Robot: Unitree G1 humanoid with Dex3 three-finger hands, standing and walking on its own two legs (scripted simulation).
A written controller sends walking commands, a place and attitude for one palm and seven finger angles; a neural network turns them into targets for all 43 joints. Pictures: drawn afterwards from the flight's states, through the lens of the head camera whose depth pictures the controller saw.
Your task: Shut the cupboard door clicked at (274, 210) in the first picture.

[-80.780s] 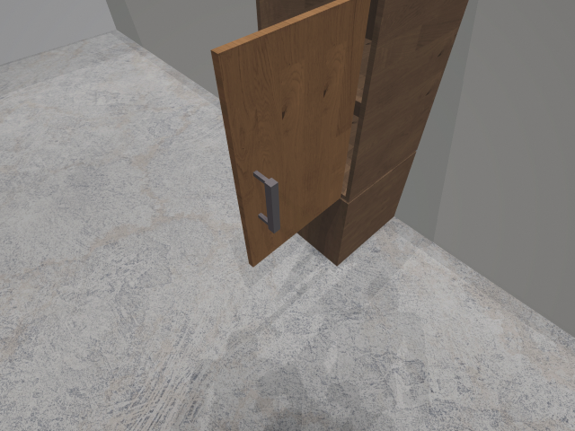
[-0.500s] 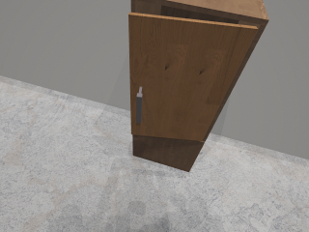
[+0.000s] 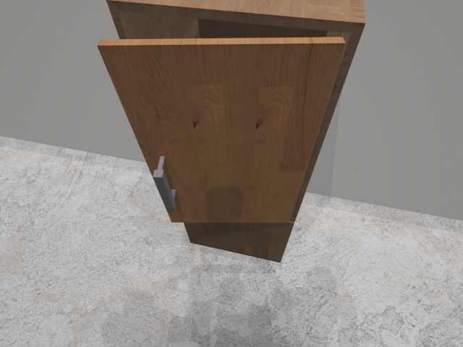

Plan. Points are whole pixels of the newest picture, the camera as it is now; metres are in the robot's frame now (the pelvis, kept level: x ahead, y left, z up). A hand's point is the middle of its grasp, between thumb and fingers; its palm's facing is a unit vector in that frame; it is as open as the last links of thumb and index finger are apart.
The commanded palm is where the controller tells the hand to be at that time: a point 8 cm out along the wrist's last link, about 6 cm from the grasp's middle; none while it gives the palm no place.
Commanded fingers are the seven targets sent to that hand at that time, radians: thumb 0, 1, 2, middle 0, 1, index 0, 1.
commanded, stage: come to a stop and stand still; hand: left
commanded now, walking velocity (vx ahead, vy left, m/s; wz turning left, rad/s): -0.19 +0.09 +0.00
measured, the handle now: (166, 185) +0.47 +0.18 -0.09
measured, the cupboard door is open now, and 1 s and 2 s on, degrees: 13 13 13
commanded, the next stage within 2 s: look again from close up in 0.90 s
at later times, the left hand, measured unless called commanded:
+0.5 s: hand out of the picture +0.02 +0.21 -0.18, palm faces +0.01 -0.96 -0.28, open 7.4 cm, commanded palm none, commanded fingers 0.00 0.90 0.90 -0.20 -0.30 -0.20 -0.30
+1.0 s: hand out of the picture -0.02 +0.17 -0.18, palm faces -0.01 -0.98 -0.21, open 7.4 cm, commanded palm none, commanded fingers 0.00 0.90 0.90 -0.20 -0.30 -0.20 -0.30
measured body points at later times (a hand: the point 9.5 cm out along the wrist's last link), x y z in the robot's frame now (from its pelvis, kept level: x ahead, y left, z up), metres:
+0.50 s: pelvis -0.01 +0.01 -0.01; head +0.02 +0.01 +0.44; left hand +0.02 +0.26 -0.16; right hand +0.09 -0.23 -0.15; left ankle +0.03 +0.11 -0.74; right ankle -0.04 -0.13 -0.74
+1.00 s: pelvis -0.04 +0.00 +0.00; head -0.05 +0.00 +0.45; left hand -0.02 +0.23 -0.16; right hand -0.07 -0.23 -0.16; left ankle +0.03 +0.11 -0.74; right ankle -0.04 -0.13 -0.74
